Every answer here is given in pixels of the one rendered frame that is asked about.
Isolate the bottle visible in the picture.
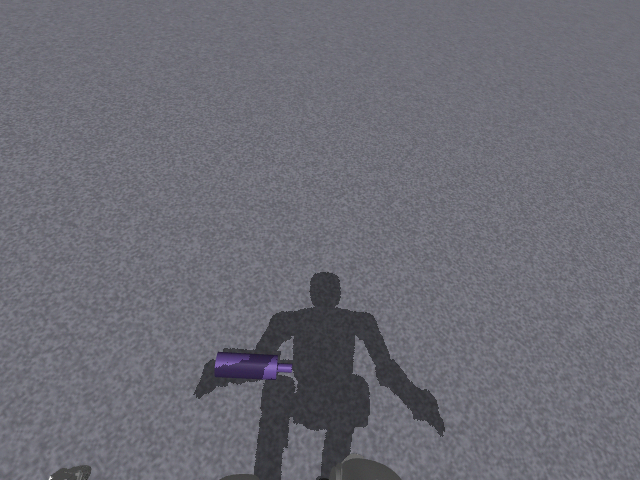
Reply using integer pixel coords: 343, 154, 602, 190
214, 352, 292, 380

